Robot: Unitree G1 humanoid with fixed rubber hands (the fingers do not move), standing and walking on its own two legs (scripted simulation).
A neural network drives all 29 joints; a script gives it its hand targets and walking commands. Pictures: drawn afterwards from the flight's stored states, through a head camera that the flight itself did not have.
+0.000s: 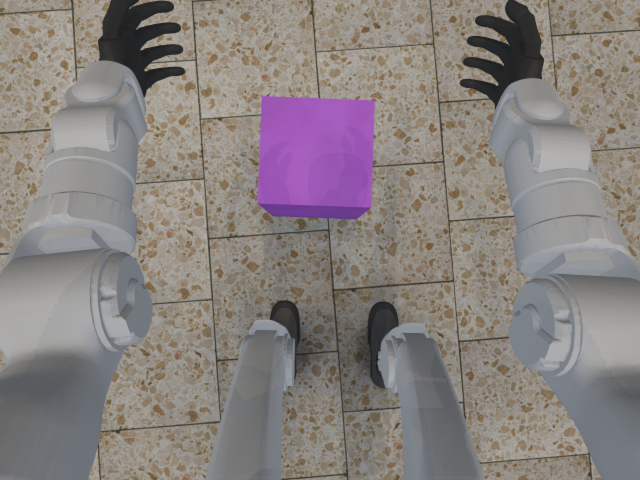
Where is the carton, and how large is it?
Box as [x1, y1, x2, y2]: [258, 96, 374, 218]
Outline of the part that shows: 262,96 258,203 272,215 357,218 370,207 371,202 374,100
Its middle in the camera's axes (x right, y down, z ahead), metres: -0.01 -0.16 +0.84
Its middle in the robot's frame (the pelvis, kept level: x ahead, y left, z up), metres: +0.54 +0.04 -0.53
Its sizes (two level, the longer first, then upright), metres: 0.210 0.200 0.250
